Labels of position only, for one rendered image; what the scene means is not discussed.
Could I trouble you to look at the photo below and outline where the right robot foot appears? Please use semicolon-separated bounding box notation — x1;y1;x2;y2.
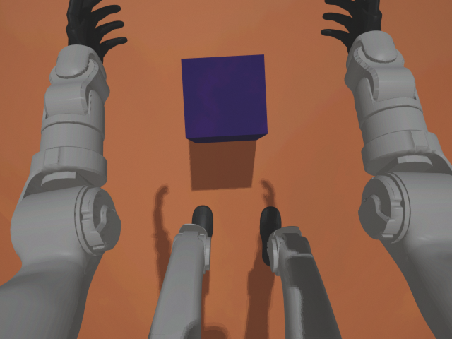
260;206;282;266

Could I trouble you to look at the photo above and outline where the robot right forearm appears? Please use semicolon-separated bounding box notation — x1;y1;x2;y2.
344;30;452;176

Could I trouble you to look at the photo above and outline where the carton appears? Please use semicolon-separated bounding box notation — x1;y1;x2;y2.
181;54;268;143

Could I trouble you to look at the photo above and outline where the robot left forearm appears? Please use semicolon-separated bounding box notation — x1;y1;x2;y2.
11;44;110;255

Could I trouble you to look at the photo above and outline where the robot left upper arm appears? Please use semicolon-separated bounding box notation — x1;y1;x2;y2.
0;185;121;339

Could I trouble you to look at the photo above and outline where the robot right upper arm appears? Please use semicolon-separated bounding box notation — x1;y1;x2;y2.
358;172;452;339

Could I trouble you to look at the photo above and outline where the left robot hand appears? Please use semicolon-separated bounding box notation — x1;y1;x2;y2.
66;0;128;64

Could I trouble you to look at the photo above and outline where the right robot thigh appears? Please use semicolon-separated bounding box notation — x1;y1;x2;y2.
270;233;342;339

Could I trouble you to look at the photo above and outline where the right robot hand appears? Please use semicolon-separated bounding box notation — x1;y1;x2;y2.
321;0;382;53

